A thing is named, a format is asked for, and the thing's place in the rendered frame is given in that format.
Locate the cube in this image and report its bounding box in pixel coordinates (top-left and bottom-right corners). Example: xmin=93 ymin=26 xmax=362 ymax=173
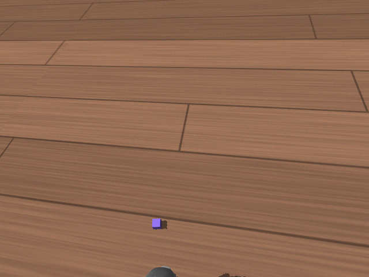
xmin=152 ymin=219 xmax=162 ymax=229

